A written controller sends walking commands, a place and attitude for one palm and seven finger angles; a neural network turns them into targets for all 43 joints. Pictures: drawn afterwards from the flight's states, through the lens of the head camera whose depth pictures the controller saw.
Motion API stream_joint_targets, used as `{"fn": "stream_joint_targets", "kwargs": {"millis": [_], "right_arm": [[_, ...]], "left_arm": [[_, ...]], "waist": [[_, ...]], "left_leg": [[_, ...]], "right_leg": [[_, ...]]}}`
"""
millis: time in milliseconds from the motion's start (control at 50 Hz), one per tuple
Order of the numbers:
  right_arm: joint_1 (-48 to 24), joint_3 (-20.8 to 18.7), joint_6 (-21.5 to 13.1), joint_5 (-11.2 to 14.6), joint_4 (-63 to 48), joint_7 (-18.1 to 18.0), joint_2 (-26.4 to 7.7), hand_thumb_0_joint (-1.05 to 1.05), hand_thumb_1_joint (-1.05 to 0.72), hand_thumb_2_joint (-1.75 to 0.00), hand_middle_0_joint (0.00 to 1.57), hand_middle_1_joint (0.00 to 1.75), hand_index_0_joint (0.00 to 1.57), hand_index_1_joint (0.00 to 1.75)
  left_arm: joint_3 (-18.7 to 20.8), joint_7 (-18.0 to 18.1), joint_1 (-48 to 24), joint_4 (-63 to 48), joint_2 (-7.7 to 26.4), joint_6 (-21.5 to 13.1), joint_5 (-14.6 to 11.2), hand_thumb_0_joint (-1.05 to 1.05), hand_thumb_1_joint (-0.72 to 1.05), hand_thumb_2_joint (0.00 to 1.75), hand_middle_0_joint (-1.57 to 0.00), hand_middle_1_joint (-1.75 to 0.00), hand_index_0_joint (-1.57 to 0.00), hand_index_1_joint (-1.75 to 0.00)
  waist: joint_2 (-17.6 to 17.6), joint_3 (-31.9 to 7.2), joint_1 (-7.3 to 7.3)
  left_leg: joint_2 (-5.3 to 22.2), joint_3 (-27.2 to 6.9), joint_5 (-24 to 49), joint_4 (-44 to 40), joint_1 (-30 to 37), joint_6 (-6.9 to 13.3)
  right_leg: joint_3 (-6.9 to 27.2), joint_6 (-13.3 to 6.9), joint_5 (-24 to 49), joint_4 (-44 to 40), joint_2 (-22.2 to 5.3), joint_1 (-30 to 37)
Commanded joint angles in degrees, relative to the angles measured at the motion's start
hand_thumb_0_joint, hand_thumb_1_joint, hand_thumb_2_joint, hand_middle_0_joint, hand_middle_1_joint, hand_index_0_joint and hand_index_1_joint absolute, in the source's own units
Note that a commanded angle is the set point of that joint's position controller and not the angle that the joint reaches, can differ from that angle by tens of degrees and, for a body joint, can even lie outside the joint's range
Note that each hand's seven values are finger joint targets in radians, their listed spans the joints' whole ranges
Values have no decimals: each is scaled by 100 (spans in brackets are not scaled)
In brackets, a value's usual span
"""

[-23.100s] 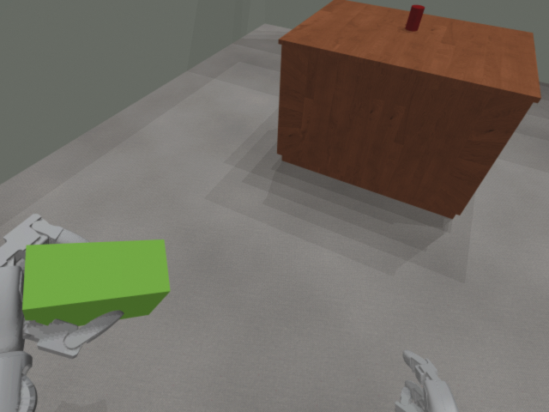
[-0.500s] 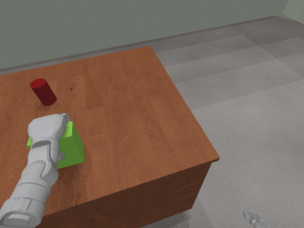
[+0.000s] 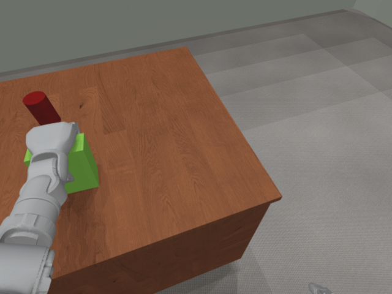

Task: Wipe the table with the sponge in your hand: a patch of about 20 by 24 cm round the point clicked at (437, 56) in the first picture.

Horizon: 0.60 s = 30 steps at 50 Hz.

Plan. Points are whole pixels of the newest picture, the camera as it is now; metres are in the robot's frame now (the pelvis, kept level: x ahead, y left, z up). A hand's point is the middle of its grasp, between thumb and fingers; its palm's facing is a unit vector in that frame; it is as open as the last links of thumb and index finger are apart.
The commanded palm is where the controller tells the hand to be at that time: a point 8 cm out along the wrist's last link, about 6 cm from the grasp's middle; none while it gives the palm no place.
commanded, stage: wipe forward along the first lane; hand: left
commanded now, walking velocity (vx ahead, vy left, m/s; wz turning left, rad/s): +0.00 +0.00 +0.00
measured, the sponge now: (69, 172) +0.37 +0.33 +0.00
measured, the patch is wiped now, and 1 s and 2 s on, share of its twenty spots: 0.45 0.50 0.65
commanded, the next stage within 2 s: slide across to the middle lane in 0.36 s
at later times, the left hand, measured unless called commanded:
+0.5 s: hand (61, 138) +0.43 +0.35 +0.05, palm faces -0.15 +0.02 -0.99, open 10.1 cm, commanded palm +0.42 +0.33 +0.08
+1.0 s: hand (83, 132) +0.45 +0.30 +0.05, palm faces -0.08 -0.01 -1.00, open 10.1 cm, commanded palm +0.43 +0.28 +0.10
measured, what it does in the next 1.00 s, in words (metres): stands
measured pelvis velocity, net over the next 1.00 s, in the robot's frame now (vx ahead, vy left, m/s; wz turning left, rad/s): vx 0.03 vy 0.02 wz -0.01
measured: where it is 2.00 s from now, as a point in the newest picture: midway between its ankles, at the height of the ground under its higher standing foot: outside the picture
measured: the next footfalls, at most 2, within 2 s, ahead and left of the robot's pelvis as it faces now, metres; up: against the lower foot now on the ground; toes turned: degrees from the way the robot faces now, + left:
none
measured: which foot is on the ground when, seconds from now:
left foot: down 0.00-1.00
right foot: down 0.00-1.00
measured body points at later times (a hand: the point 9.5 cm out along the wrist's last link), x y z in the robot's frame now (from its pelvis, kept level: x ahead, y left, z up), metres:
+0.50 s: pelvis +0.01 +0.01 +0.00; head +0.08 +0.01 +0.44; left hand +0.44 +0.35 +0.10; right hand +0.07 -0.28 -0.13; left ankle +0.03 +0.13 -0.72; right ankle +0.00 -0.13 -0.72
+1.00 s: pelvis +0.03 +0.02 +0.00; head +0.08 +0.01 +0.45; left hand +0.45 +0.30 +0.11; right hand +0.13 -0.24 -0.13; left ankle +0.03 +0.13 -0.72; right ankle +0.00 -0.13 -0.72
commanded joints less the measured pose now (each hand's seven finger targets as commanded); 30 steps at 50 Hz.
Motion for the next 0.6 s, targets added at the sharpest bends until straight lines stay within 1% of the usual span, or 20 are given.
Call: {"fn": "stream_joint_targets", "kwargs": {"millis": [0, 40, 80, 100, 120, 160, 180, 200, 260, 280, 320, 360, 380, 400, 440, 460, 480, 520, 540, 580], "right_arm": [[-20, -313, -140, -34, -588, -69, -953, 0, -90, -90, 20, 30, 20, 30], [40, -326, -135, -30, -544, -55, -944, 0, -90, -90, 20, 30, 20, 30], [66, -334, -134, -32, -529, -63, -967, 0, -90, -90, 20, 30, 20, 30], [170, -333, -122, -44, -518, -61, -976, 0, -90, -90, 20, 30, 20, 30], [215, -349, -114, -41, -485, -57, -985, 0, -90, -90, 20, 30, 20, 30], [242, -360, -87, -44, -488, -39, -992, 0, -90, -90, 20, 30, 20, 30], [256, -364, -84, -52, -460, -41, -1005, 0, -90, -90, 20, 30, 20, 30], [313, -370, -71, -54, -486, -32, -1000, 0, -90, -90, 20, 30, 20, 30], [364, -364, -51, -30, -452, -28, -1030, 0, -90, -90, 20, 30, 20, 30], [357, -348, -65, -25, -420, -36, -1048, 0, -90, -90, 20, 30, 20, 30], [474, -342, -61, -29, -399, -32, -1070, 0, -90, -90, 20, 30, 20, 30], [542, -354, -64, -32, -381, -20, -1067, 0, -90, -90, 20, 30, 20, 30], [563, -366, -72, -45, -369, -18, -1064, 0, -90, -90, 20, 30, 20, 30], [661, -383, -60, -62, -369, -13, -1085, 0, -90, -90, 20, 30, 20, 30], [685, -396, -46, -56, -375, 6, -1062, 0, -90, -90, 20, 30, 20, 30], [688, -403, -42, -57, -396, 23, -1044, 0, -90, -90, 20, 30, 20, 30], [657, -421, -59, -66, -402, 21, -1025, 0, -90, -90, 20, 30, 20, 30], [671, -436, -41, -52, -384, 32, -997, 0, -90, -90, 20, 30, 20, 30], [657, -444, -49, -45, -371, 39, -983, 0, -90, -90, 20, 30, 20, 30], [563, -436, -72, -28, -336, 12, -979, 0, -90, -90, 20, 30, 20, 30]], "left_arm": [[160, 94, -1595, -212, 1327, 65, 156, 0, 10, 130, -120, -160, -120, -160], [53, 99, -1827, -98, 1254, 73, 189, 0, 10, 130, -120, -160, -120, -160], [299, 90, -1847, -38, 1491, 34, 179, 0, 10, 130, -120, -160, -120, -160], [147, 81, -1930, -9, 1414, 13, 175, 0, 10, 130, -120, -160, -120, -160], [235, 84, -1977, 85, 1534, -1, 211, 0, 10, 130, -120, -160, -120, -160], [270, 83, -1873, 163, 1560, -29, 214, 0, 10, 130, -120, -160, -120, -160], [471, 73, -1921, 141, 1747, -89, 209, 0, 10, 130, -120, -160, -120, -160], [219, 62, -1906, 185, 1537, -84, 230, 0, 10, 130, -120, -160, -120, -160], [360, 84, -2086, 348, 1803, -65, 218, 0, 10, 130, -120, -160, -120, -160], [550, 73, -2248, 326, 2033, -105, 180, 0, 10, 130, -120, -160, -120, -160], [388, 59, -2496, 493, 2052, -100, 277, 0, 10, 130, -120, -160, -120, -160], [340, 44, -2567, 593, 2050, -109, 336, 0, 10, 130, -120, -160, -120, -160], [494, 18, -2537, 518, 2139, -170, 295, 0, 10, 130, -120, -160, -120, -160], [465, 7, -2479, 599, 2167, -186, 334, 0, 10, 130, -120, -160, -120, -160], [364, -16, -2454, 610, 2036, -219, 331, 0, 10, 130, -120, -160, -120, -160], [330, -20, -2449, 475, 1949, -248, 282, 0, 10, 130, -120, -160, -120, -160], [528, -23, -2423, 249, 2032, -330, 184, 0, 10, 130, -120, -160, -120, -160], [255, -2, -2525, 109, 1745, -339, 142, 0, 10, 130, -120, -160, -120, -160], [218, 23, -2494, 110, 1639, -318, 91, 0, 10, 130, -120, -160, -120, -160], [418, 81, -2637, -57, 1753, -342, -62, 0, 10, 130, -120, -160, -120, -160]], "waist": [[-305, -1149, -162], [-351, -1073, -247], [-260, -1189, -163], [-332, -1293, -243], [-392, -1296, -260], [-379, -1329, -237], [-328, -1460, -181], [-267, -1406, -244], [-378, -1277, -313], [-281, -1318, -280], [-230, -1240, -398], [-193, -1327, -404], [-53, -1518, -322], [-125, -1627, -351], [-165, -1649, -384], [-60, -1726, -355], [34, -1997, -256], [67, -1881, -378], [48, -1786, -378], [-8, -1812, -335]], "left_leg": [[-206, 87, 667, -361, 974, 313], [-188, 87, 521, -362, 966, 317], [-181, 50, 654, -361, 942, 314], [-184, 81, 691, -299, 973, 336], [-173, 87, 735, -267, 928, 329], [-178, 125, 800, -242, 870, 325], [-165, 68, 947, -242, 878, 313], [-185, 100, 951, -203, 920, 325], [-183, 137, 734, -215, 752, 332], [-174, 99, 751, -245, 710, 332], [-173, 102, 677, -221, 701, 334], [-164, 113, 698, -197, 728, 336], [-149, 88, 895, -189, 793, 331], [-159, 101, 984, -105, 830, 341], [-154, 140, 1024, -75, 802, 331], [-146, 144, 1099, -80, 873, 322], [-125, 116, 1332, -82, 1007, 320], [-120, 121, 1340, -65, 1125, 314], [-108, 105, 1276, -114, 1153, 310], [-83, 58, 1276, -206, 1196, 313]], "right_leg": [[-71, -355, 808, -554, 196, 110], [-86, -338, 632, -581, 202, -73], [-53, -380, 736, -553, 210, -13], [-65, -353, 817, -534, 215, 36], [-61, -345, 877, -516, 213, 15], [-47, -338, 994, -511, 210, 66], [-36, -380, 1106, -456, 224, 110], [-61, -365, 1109, -456, 231, 51], [-19, -320, 964, -528, 224, 18], [9, -348, 975, -528, 223, 41], [-43, -330, 844, -493, 232, -132], [-21, -334, 840, -484, 239, -176], [-5, -374, 1013, -451, 248, -98], [-21, -363, 1120, -409, 265, -57], [-14, -338, 1219, -407, 266, -67], [-24, -348, 1277, -400, 271, -34], [6, -382, 1472, -367, 277, 110], [-38, -354, 1432, -401, 286, 5], [-63, -350, 1305, -440, 297, -38], [-44, -367, 1268, -486, 292, 39]]}}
